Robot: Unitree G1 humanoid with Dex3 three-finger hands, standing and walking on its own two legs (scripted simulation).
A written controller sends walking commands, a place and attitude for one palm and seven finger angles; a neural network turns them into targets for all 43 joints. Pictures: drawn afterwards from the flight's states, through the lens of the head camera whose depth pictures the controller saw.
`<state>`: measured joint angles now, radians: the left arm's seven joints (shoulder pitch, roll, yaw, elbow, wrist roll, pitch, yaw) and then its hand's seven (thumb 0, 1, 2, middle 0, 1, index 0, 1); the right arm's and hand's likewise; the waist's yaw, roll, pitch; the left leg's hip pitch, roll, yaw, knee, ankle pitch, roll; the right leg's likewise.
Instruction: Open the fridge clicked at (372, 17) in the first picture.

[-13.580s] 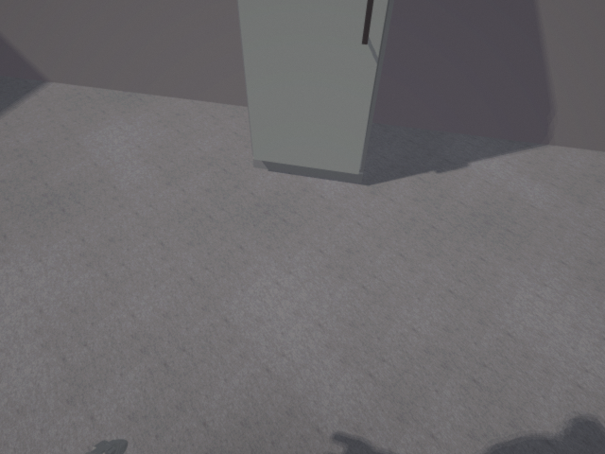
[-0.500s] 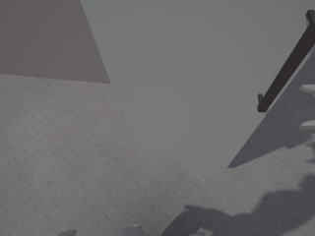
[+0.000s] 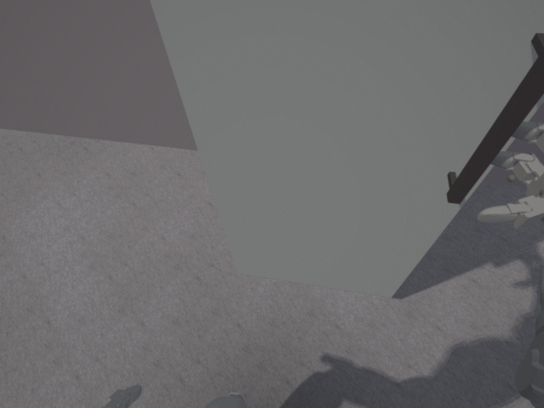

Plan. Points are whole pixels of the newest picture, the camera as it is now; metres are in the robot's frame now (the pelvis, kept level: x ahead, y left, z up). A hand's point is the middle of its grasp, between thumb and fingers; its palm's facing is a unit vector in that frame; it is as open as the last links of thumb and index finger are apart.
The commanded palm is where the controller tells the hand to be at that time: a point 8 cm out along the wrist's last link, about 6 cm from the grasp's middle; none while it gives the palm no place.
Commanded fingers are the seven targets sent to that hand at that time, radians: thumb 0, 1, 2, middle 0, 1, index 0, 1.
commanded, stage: feel for the door with the fingertips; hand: right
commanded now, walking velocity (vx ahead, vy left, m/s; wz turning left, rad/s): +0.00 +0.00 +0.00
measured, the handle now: (489, 134) +0.51 -0.25 +0.12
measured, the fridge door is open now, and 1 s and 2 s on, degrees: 0 0 0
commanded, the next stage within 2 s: slide the fingers in behind the handle in 0.44 s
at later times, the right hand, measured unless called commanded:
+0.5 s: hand (514, 166) +0.46 -0.28 +0.11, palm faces +0.03 +1.00 +0.02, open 13.8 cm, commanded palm +0.44 -0.32 +0.11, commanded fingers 0.00 0.50 -0.30 0.30 1.20 0.30 1.20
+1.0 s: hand (517, 175) +0.44 -0.28 +0.11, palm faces +0.03 +1.00 +0.03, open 14.0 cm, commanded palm +0.42 -0.31 +0.11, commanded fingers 0.00 0.50 -0.30 0.30 1.20 0.30 1.20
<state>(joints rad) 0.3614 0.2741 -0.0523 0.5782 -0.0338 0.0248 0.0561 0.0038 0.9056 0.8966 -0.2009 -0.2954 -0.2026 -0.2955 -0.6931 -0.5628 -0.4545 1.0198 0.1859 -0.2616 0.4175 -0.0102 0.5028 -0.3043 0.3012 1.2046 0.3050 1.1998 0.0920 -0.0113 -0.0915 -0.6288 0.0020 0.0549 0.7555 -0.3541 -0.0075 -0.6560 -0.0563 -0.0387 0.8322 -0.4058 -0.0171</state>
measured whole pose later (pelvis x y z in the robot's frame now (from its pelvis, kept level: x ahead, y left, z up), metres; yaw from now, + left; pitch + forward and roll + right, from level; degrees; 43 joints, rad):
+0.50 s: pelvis +0.00 +0.00 +0.00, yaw +0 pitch +16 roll +3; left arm 0.40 0.29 -0.05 0.61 -0.03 0.05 0.07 0.00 0.91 0.90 -0.20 -0.30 -0.20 -0.30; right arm -0.82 -0.65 -0.47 1.14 0.17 -0.28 0.47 -0.01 0.50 -0.30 0.32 1.21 0.33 1.22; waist 0.12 0.00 -0.08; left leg -0.69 0.00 0.06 0.77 -0.35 -0.01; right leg -0.72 -0.06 -0.03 0.86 -0.41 -0.02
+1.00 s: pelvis +0.00 -0.01 +0.00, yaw +0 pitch +14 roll +3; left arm 0.39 0.28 -0.05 0.59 -0.03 0.06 0.05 0.00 0.91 0.90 -0.20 -0.30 -0.20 -0.30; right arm -0.72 -0.58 -0.45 1.04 0.20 -0.27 0.44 -0.01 0.50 -0.30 0.30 1.21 0.31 1.20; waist 0.10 -0.01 -0.10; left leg -0.66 0.00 0.05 0.76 -0.35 -0.02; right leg -0.69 -0.05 -0.04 0.86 -0.42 -0.03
